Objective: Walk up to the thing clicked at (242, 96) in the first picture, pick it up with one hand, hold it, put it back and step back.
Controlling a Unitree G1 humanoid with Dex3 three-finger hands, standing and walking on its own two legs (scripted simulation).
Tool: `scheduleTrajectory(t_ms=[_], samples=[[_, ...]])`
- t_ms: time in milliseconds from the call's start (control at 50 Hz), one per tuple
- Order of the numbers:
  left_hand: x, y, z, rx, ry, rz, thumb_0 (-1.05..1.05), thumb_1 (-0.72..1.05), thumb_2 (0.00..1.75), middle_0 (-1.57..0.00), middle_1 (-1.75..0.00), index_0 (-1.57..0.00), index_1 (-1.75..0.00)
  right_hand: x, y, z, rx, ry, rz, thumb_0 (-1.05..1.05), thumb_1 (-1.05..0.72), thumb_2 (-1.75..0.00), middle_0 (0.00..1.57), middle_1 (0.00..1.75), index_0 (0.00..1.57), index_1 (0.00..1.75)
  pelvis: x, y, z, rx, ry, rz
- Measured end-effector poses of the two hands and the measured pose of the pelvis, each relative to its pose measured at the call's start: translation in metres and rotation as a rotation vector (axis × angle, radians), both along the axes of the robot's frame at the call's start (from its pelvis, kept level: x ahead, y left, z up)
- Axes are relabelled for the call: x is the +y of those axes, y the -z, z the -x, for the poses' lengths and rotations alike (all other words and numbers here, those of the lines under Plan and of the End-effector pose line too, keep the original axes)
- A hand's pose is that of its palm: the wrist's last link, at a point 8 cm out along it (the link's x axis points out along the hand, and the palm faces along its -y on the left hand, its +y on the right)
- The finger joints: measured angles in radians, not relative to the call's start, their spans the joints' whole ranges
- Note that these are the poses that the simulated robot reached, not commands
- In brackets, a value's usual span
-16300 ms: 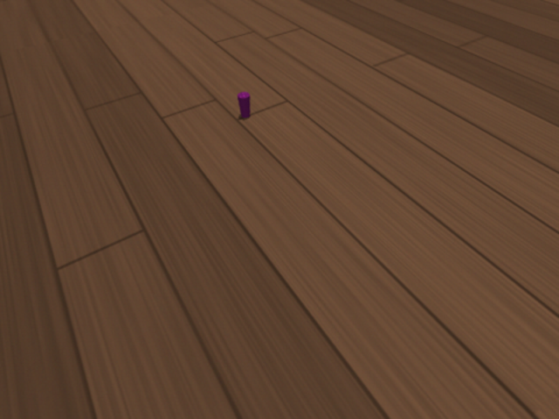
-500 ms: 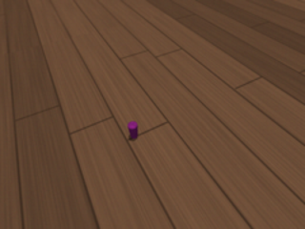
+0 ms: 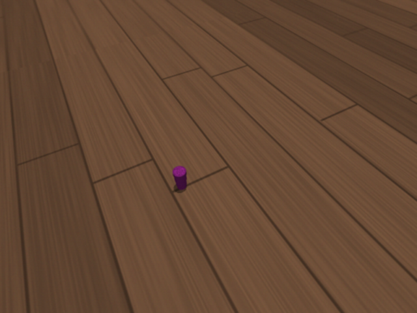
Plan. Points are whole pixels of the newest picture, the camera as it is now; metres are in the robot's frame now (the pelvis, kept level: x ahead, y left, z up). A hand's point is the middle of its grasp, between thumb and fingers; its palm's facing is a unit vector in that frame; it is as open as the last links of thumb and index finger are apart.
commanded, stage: walk up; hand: left
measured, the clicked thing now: (180, 178) +0.92 +0.17 -0.71
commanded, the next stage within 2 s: none
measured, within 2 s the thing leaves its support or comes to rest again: neither
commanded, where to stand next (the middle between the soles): +0.55 -0.01 m, yaw -5 degrees
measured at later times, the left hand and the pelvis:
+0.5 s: hand (73, 300) +0.19 +0.32 -0.16, palm faces -0.10 -0.93 -0.35, open 7.4 cm; pelvis +0.14 +0.04 -0.01, yaw -3 degrees
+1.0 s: hand (122, 202) +0.42 +0.25 -0.13, palm faces -0.11 -0.91 -0.39, open 7.4 cm; pelvis +0.33 -0.01 -0.01, yaw -5 degrees
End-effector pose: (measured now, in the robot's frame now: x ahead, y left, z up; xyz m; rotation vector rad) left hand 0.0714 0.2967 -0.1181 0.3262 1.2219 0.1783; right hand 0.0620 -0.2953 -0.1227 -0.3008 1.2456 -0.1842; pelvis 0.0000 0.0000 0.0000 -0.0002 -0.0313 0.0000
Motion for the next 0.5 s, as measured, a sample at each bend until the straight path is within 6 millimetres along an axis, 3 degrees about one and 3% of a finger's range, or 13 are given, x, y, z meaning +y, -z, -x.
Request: scheduleTrajectory(t_ms=[80, 160, 280, 400, 500], samples=[[0.008, -0.002, -0.002, -0.029, 0.0, 0.001, 0.0, 0.9, 0.9, -0.2, -0.3, -0.2, -0.3, -0.007, -0.003, -0.01, -0.032, -0.006, 0.007, 0.0, -0.91, -0.9, 0.2, 0.3, 0.21, 0.3, 0.002, 0.003, -0.014, 0.005, 0.008, 0.005], [0.03, -0.001, 0.003, -0.026, -0.034, -0.018, 0.0, 0.9, 0.9, -0.2, -0.3, -0.2, -0.3, -0.011, -0.007, -0.028, -0.027, -0.026, 0.049, 0.0, -0.91, -0.9, 0.2, 0.3, 0.21, 0.3, 0.014, 0.007, -0.03, -0.003, 0.002, 0.019], [0.071, 0.015, -0.001, 0.088, -0.043, -0.034, 0.0, 0.9, 0.9, -0.2, -0.3, -0.2, -0.3, 0.006, -0.016, -0.067, -0.104, -0.022, 0.095, 0.0, -0.91, -0.9, 0.2, 0.3, 0.21, 0.3, 0.039, 0.017, -0.062, -0.024, 0.03, 0.003], [0.077, 0.008, -0.06, 0.055, 0.009, -0.018, 0.01, 0.9, 0.9, -0.2, -0.3, -0.2, -0.3, 0.02, -0.029, -0.071, -0.082, 0.035, 0.09, 0.0, -0.91, -0.9, 0.2, 0.3, 0.21, 0.3, 0.046, 0.006, -0.102, -0.028, 0.032, 0.013], [0.07, 0.003, -0.12, 0.013, 0.06, -0.01, 0.01, 0.9, 0.9, -0.2, -0.3, -0.2, -0.3, 0.023, -0.023, -0.083, -0.049, 0.064, 0.069, 0.0, -0.9, -0.9, 0.2, 0.3, 0.21, 0.3, 0.044, 0.006, -0.137, -0.035, 0.047, -0.006]])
